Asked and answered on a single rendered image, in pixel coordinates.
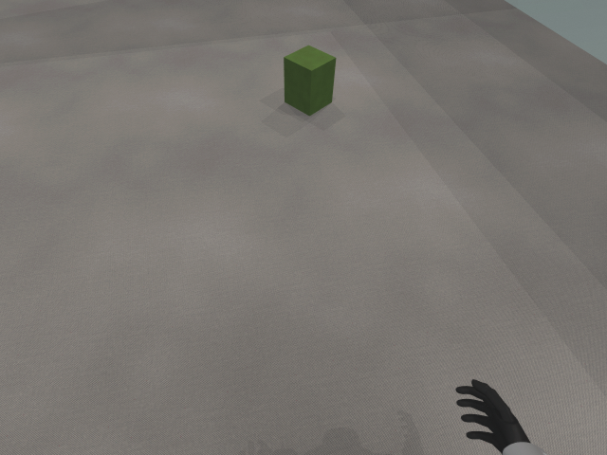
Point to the carton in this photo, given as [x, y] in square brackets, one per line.
[309, 79]

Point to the robot right hand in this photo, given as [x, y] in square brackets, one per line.
[500, 420]

